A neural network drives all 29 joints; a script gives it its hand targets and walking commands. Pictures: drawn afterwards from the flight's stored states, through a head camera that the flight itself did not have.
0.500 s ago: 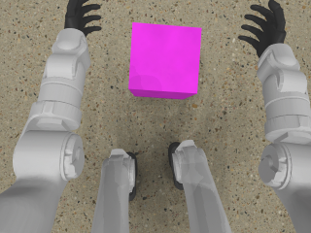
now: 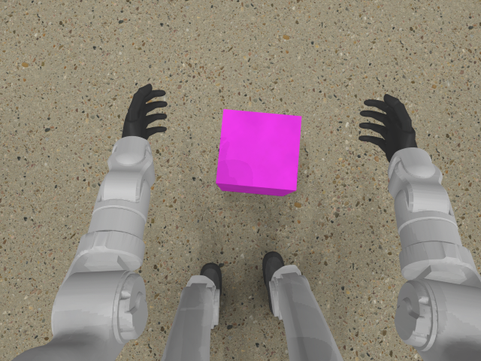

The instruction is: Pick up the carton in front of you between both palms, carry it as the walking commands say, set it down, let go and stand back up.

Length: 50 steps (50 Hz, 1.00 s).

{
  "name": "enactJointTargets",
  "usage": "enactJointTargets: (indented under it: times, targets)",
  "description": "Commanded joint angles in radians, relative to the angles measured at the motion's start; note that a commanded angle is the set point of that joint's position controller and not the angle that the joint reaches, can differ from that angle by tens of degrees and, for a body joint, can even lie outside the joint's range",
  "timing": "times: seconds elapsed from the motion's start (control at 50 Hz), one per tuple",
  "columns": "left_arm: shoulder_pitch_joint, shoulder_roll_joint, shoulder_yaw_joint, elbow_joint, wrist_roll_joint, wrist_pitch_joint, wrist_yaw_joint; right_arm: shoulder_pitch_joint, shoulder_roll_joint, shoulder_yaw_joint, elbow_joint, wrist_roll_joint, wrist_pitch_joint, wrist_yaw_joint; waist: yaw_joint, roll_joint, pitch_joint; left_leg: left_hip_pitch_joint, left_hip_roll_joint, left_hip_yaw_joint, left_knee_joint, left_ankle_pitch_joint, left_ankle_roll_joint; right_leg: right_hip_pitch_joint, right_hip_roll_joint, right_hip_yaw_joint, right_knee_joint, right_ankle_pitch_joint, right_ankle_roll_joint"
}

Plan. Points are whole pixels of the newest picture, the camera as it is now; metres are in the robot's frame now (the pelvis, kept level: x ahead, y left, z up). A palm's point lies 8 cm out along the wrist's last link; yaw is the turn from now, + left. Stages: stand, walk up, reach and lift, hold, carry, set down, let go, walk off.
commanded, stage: let go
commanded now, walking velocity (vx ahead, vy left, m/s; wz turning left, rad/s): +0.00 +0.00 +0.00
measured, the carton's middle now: (256, 158) +0.50 -0.07 -0.55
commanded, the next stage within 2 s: stand in 1.14 s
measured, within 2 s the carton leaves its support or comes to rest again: neither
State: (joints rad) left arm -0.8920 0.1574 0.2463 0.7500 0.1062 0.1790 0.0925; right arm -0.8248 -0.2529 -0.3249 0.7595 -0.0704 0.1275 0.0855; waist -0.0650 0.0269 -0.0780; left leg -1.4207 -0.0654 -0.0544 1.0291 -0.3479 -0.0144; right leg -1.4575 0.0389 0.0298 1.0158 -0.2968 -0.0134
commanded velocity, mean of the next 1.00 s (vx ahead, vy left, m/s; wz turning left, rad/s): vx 0.00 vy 0.00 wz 0.00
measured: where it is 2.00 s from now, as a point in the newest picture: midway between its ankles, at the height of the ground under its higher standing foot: (243, 300)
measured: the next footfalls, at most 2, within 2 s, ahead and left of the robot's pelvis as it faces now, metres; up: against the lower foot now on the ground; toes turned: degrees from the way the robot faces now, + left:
none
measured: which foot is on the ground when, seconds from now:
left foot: down 0.00-1.00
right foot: down 0.00-1.00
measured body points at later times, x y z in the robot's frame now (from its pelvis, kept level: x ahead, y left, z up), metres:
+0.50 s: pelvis +0.06 +0.00 +0.09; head +0.18 +0.00 +0.52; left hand +0.32 +0.20 -0.01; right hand +0.27 -0.25 +0.00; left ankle +0.04 +0.12 -0.64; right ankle +0.06 -0.11 -0.64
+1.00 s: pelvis +0.07 +0.02 +0.10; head +0.08 +0.02 +0.55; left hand +0.25 +0.25 +0.03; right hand +0.24 -0.22 +0.03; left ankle +0.04 +0.12 -0.64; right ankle +0.06 -0.10 -0.64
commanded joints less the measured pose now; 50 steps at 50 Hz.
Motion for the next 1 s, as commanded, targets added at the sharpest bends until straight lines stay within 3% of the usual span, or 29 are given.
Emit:
enactJointTargets:
  times: [0.0,0.1,0.3,0.5,0.6,0.74,0.86,0.98]
  targets:
    - [-0.004,0.05,-0.013,-0.198,0.006,-0.034,0.011,0.012,-0.144,0.014,-0.17,-0.013,-0.031,0.017,-0.041,-0.017,-0.924,0.495,-0.015,0.043,-0.134,0.322,-0.033,0.794,0.011,-0.033,-0.095,0.468,0.02]
    - [0.18,0.054,-0.054,-0.275,-0.023,-0.076,-0.01,0.19,-0.114,0.079,-0.224,0.037,-0.06,0.025,-0.027,-0.038,-0.77,0.494,-0.006,0.05,-0.227,0.258,-0.028,0.978,-0.008,0.014,-0.18,0.491,0.02]
    - [0.61,0.068,-0.084,-0.233,-0.04,-0.161,-0.062,0.619,-0.044,0.171,-0.262,0.082,-0.129,0.001,0.01,-0.059,-0.554,0.628,0.004,0.04,-0.368,0.264,-0.002,1.222,-0.037,0.063,-0.297,0.636,0.034]
    - [0.916,0.099,-0.14,-0.316,-0.08,-0.202,-0.102,0.937,-0.034,0.242,-0.382,0.097,-0.157,-0.022,0.028,-0.034,-0.262,1.04,0.021,0.023,-0.554,0.312,0.002,1.298,-0.015,0.02,-0.51,0.476,0.037]
    - [1.026,0.107,-0.162,-0.355,-0.089,-0.182,-0.121,1.004,-0.048,0.258,-0.406,0.093,-0.13,-0.016,0.051,0.009,-0.093,1.186,0.04,0.012,-0.638,0.305,-0.009,1.316,-0.001,-0.005,-0.594,0.314,0.034]
    - [1.058,0.121,-0.189,-0.408,-0.105,-0.11,-0.148,1.002,-0.063,0.252,-0.415,0.067,-0.056,-0.005,0.059,0.024,0.098,1.206,0.065,0.012,-0.698,0.194,-0.005,1.374,0.011,-0.027,-0.612,0.166,0.026]
    - [1.057,0.126,-0.189,-0.424,-0.109,-0.064,-0.159,1.006,-0.063,0.242,-0.42,0.046,-0.006,-0.009,0.051,-0.022,0.149,1.227,0.066,0.014,-0.695,0.205,0.006,1.416,0.015,-0.031,-0.606,0.181,0.025]
    - [1.068,0.13,-0.179,-0.425,-0.097,-0.047,-0.157,1.007,-0.06,0.24,-0.43,0.045,0.009,-0.013,0.06,-0.011,0.131,1.264,0.059,0.014,-0.673,0.284,0.004,1.435,0.015,-0.024,-0.604,0.234,0.021]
